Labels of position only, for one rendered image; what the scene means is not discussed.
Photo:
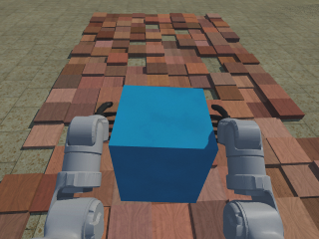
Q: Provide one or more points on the carton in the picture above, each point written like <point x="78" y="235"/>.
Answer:
<point x="162" y="144"/>

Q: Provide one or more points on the robot right forearm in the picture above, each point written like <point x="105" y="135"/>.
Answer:
<point x="245" y="163"/>

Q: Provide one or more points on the robot left hand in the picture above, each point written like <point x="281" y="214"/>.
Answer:
<point x="100" y="110"/>

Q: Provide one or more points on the robot left forearm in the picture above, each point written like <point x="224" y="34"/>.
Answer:
<point x="82" y="159"/>

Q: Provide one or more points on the robot right upper arm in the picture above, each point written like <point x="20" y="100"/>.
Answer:
<point x="251" y="219"/>

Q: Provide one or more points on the robot left upper arm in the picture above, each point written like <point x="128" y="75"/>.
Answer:
<point x="75" y="218"/>

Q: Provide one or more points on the robot right hand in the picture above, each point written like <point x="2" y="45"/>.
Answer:
<point x="224" y="115"/>

